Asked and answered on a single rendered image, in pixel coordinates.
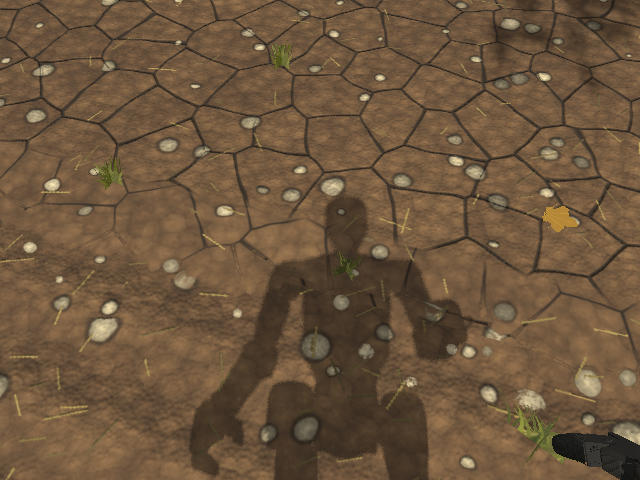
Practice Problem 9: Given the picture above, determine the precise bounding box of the robot right hand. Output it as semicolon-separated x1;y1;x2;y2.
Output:
552;432;640;480

